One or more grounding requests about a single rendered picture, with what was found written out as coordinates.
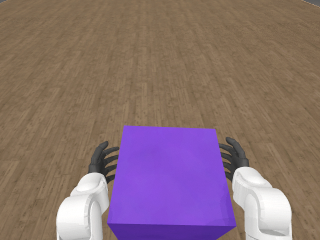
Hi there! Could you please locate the robot left hand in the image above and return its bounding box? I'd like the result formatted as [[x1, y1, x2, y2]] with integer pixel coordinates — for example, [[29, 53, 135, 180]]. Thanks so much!
[[87, 141, 120, 184]]

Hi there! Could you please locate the left robot forearm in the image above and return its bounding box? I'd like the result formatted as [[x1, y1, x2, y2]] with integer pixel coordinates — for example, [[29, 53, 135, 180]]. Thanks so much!
[[56, 172, 110, 240]]

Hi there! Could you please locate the carton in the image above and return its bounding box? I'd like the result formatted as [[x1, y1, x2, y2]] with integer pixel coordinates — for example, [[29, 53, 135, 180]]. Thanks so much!
[[107, 125, 237, 240]]

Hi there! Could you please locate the robot right hand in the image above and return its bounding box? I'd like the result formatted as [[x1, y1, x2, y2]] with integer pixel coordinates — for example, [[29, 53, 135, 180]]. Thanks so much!
[[218, 137, 250, 183]]

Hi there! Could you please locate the right robot forearm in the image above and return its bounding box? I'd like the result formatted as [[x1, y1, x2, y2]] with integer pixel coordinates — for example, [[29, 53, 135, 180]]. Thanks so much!
[[232, 166, 292, 240]]

